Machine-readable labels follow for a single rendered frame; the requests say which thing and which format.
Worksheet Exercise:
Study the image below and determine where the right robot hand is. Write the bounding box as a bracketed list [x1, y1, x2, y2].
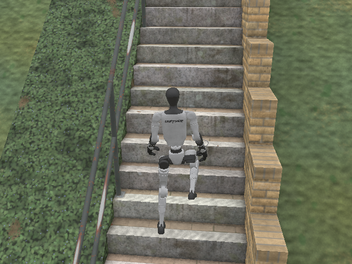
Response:
[196, 151, 207, 162]

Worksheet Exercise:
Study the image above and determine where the right robot forearm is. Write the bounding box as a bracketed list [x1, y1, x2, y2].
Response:
[195, 133, 206, 153]

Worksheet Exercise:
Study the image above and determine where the right robot shin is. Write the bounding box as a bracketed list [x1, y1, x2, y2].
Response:
[190, 160, 199, 193]

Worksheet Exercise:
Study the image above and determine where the robot left foot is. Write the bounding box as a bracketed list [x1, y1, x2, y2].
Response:
[157, 221, 166, 234]

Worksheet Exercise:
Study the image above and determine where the left robot hand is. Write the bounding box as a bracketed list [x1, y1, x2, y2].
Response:
[147, 143, 160, 156]

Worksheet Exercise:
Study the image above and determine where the robot left upper arm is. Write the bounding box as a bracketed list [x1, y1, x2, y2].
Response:
[151, 112, 162, 142]

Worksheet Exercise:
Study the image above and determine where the robot right upper arm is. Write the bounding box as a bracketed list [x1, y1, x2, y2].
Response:
[185, 111, 201, 141]

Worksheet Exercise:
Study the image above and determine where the left robot forearm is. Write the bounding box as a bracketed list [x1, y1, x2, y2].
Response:
[148, 134, 156, 150]

